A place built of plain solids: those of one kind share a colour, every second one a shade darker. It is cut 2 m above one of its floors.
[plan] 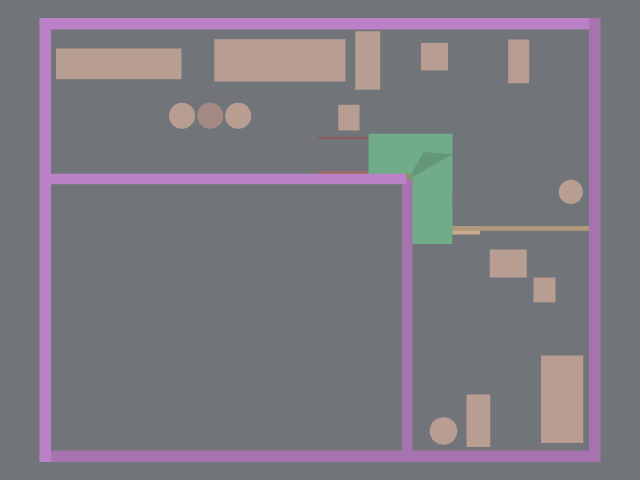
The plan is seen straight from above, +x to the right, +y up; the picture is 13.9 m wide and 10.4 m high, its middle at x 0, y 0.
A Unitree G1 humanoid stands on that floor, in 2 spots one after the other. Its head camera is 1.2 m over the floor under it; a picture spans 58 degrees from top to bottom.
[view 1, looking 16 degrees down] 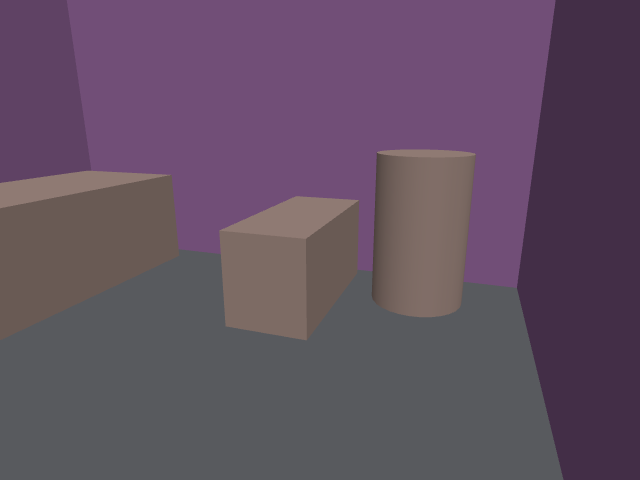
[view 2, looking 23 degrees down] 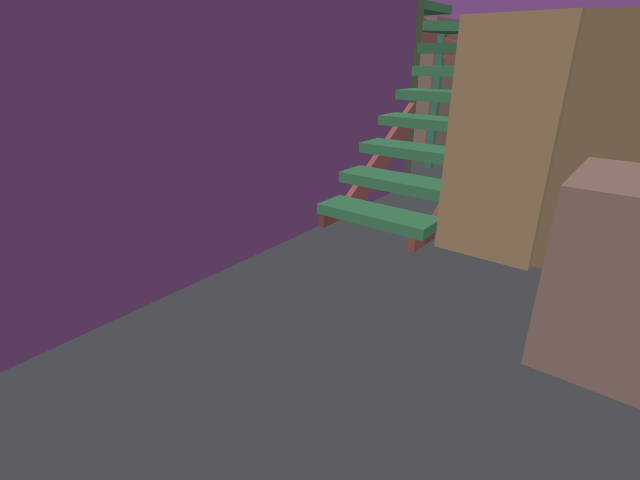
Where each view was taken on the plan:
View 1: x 2.40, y -1.33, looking -71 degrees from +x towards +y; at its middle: piece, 2.47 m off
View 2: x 3.92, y -2.50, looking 128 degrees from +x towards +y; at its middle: ground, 3.07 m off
